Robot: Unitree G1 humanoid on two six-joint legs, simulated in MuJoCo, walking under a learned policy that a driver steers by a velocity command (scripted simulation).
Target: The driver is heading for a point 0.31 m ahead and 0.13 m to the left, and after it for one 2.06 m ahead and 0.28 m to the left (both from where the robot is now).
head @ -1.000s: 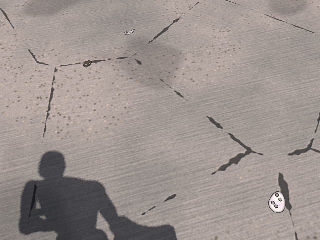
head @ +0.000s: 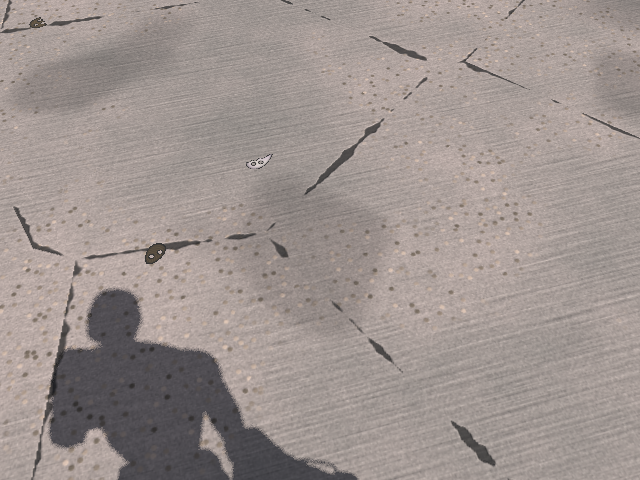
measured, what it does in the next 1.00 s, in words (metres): walks ahead, turning left: left foot, then right foot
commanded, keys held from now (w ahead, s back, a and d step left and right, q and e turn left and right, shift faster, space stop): w+q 0.22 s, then q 0.10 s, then no key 0.68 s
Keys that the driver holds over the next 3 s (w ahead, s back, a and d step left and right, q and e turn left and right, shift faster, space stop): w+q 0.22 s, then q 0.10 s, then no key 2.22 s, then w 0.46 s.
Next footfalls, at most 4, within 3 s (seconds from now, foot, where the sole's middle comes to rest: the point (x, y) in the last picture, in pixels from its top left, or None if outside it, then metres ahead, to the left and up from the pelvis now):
0.42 left None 0.37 0.16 -0.77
0.82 right None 0.39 -0.09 -0.77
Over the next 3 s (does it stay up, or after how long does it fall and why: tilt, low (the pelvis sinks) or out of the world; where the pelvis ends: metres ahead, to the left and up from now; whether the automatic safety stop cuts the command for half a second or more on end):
stays up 0.45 0.08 0.01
